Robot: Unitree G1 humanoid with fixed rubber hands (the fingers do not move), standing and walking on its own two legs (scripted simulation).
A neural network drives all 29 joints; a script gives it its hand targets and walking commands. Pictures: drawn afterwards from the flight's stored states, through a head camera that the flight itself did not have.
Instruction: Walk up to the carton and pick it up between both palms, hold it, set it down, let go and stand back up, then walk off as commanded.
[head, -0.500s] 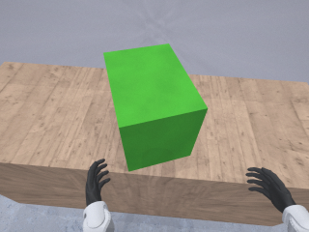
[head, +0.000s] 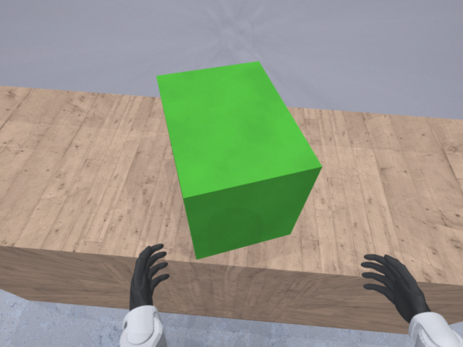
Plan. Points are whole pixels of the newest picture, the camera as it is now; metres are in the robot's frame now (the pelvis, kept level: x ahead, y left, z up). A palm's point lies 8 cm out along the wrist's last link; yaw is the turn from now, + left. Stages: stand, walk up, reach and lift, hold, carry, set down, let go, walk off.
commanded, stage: set down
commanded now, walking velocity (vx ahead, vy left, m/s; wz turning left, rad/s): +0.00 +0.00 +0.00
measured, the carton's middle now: (227, 160) +0.47 +0.05 -0.01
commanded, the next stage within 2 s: let go in 1.38 s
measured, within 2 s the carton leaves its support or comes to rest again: neither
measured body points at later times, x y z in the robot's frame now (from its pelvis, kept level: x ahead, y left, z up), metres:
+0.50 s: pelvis +0.00 +0.00 +0.00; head +0.05 +0.02 +0.45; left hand +0.20 +0.19 -0.06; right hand +0.21 -0.24 -0.07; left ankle +0.02 +0.16 -0.74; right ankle +0.01 -0.10 -0.74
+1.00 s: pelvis +0.01 +0.00 +0.00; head +0.04 +0.02 +0.45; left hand +0.18 +0.21 -0.08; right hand +0.19 -0.23 -0.08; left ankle +0.02 +0.16 -0.74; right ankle +0.01 -0.10 -0.74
